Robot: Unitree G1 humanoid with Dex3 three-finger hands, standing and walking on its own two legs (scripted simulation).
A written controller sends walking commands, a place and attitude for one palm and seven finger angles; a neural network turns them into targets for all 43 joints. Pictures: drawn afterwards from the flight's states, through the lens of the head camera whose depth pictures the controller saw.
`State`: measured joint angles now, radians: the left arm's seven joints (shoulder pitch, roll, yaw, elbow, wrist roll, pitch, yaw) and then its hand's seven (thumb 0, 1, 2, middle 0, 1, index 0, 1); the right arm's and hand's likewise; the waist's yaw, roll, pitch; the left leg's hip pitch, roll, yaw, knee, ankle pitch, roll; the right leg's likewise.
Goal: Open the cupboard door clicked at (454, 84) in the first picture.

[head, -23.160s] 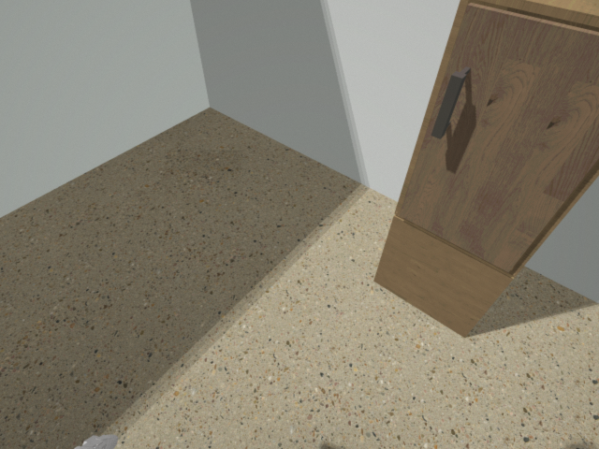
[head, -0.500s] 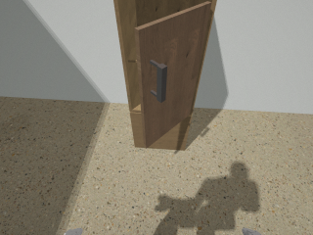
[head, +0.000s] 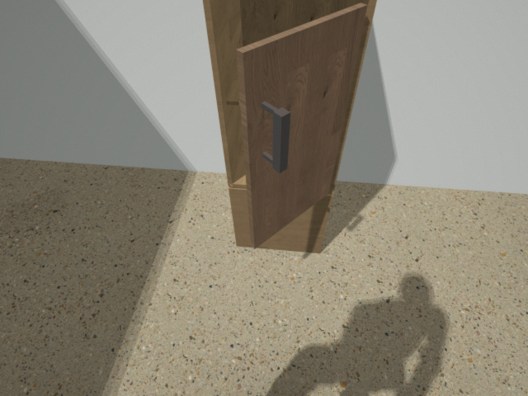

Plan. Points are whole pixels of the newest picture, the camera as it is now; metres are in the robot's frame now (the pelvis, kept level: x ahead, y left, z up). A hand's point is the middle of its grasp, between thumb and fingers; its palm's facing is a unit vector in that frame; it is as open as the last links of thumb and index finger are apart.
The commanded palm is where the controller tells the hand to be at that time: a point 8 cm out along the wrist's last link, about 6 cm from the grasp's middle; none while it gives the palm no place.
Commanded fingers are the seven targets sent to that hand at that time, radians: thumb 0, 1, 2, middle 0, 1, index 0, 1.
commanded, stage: let the arm hang, fingers relaxed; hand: left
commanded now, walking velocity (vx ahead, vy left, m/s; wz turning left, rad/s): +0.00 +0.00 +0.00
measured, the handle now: (273, 137) +0.59 +0.02 +0.07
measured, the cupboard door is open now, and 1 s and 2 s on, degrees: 48 48 48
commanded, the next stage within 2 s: look to check the result in 0.36 s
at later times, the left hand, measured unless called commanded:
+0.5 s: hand out of the picture +0.00 +0.16 -0.18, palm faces +0.04 -0.98 -0.19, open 7.4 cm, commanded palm none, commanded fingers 0.00 0.90 0.90 -0.20 -0.30 -0.20 -0.30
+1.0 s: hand out of the picture +0.03 +0.15 -0.17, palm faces +0.04 -0.98 -0.19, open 7.4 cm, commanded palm none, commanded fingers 0.00 0.90 0.90 -0.20 -0.30 -0.20 -0.30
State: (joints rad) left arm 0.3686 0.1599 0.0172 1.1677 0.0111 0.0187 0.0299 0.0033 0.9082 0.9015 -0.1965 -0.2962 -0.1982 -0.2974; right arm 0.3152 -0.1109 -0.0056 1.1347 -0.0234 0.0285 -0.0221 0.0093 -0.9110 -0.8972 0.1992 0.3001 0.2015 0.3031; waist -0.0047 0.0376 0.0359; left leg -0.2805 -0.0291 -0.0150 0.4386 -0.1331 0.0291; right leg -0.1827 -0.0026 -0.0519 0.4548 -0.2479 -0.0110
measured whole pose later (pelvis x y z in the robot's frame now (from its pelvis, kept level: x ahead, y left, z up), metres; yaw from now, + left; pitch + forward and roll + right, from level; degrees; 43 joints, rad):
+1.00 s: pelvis +0.03 -0.02 +0.00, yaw +0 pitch -1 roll +0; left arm 0.27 0.14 0.01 1.15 0.01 0.00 0.03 0.00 0.90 0.90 -0.20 -0.30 -0.20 -0.30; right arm 0.23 -0.15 0.00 1.15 -0.02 0.01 -0.03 0.01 -0.92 -0.90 0.20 0.30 0.20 0.30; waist 0.00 0.01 0.06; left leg -0.22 -0.02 -0.02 0.41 -0.17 0.01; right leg -0.11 0.01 -0.06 0.40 -0.27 -0.03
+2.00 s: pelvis +0.04 -0.02 -0.01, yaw -26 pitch +2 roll +0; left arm 0.25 0.22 0.08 0.94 0.02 0.06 0.00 0.00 0.90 0.90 -0.20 -0.30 -0.20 -0.30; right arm 0.10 -0.20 -0.05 0.88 -0.01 0.00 -0.04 0.01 -0.91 -0.90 0.20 0.30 0.20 0.30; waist 0.03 -0.01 0.06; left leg -0.29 0.03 -0.03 0.53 -0.28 0.00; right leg -0.34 0.13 0.17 0.63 -0.36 -0.02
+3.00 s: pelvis +0.04 -0.08 -0.01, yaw -62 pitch +1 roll +0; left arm 0.19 0.21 0.07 0.91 0.02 0.01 -0.02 0.00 0.90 0.90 -0.20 -0.30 -0.20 -0.30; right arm 0.26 -0.24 -0.06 0.96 -0.02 0.05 0.00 0.01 -0.91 -0.90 0.20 0.30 0.20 0.30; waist -0.01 0.04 0.08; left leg -0.43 0.11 0.07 1.03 -0.49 -0.06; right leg -0.26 0.01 -0.04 0.58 -0.33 -0.04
